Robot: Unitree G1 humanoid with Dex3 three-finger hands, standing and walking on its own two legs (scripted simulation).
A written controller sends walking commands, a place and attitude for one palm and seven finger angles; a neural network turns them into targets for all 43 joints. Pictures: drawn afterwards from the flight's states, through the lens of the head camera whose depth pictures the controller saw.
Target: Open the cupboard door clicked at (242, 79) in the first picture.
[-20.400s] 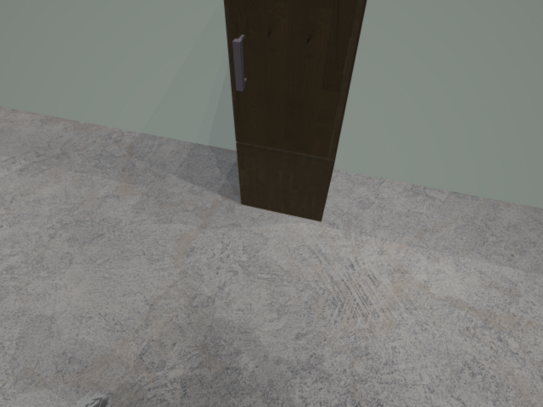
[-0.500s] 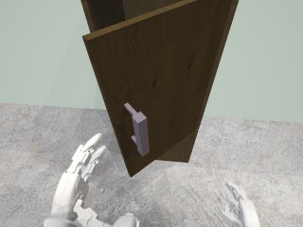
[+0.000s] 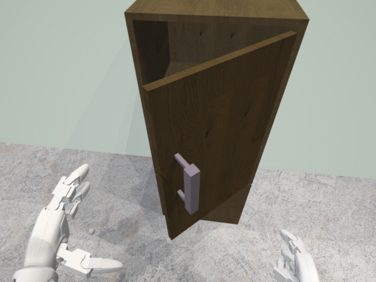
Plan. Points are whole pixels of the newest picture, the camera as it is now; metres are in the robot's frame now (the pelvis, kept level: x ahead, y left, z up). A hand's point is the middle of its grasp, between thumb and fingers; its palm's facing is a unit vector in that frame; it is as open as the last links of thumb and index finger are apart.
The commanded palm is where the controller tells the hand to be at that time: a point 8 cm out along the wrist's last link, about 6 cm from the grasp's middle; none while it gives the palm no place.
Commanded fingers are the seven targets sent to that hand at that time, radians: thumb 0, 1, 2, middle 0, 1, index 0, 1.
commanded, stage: draw the hand back to the body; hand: left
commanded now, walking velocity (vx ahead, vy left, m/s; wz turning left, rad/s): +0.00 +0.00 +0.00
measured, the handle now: (185, 184) +0.33 +0.04 +0.03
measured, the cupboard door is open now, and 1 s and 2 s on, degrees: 44 44 44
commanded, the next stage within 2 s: step back with the hand held close in 0.94 s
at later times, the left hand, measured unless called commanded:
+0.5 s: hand (31, 191) +0.20 +0.26 +0.18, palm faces +0.42 -0.82 -0.40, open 9.8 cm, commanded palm +0.16 +0.30 +0.21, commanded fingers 0.00 0.83 0.87 -0.20 -0.30 -0.20 -0.30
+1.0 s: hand (30, 188) +0.20 +0.25 +0.20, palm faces +0.46 -0.80 -0.40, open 7.5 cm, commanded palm +0.15 +0.29 +0.21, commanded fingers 0.00 0.90 0.90 -0.20 -0.30 -0.20 -0.30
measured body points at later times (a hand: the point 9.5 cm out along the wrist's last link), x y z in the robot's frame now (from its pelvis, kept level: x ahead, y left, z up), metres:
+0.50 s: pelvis +0.02 +0.01 +0.04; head +0.00 -0.01 +0.49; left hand +0.18 +0.30 +0.21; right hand +0.21 -0.21 -0.04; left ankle +0.01 +0.11 -0.70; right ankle -0.01 -0.12 -0.70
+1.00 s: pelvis +0.01 -0.01 +0.04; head -0.01 -0.03 +0.49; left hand +0.17 +0.29 +0.22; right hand +0.20 -0.23 -0.04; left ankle +0.01 +0.11 -0.70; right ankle -0.01 -0.12 -0.70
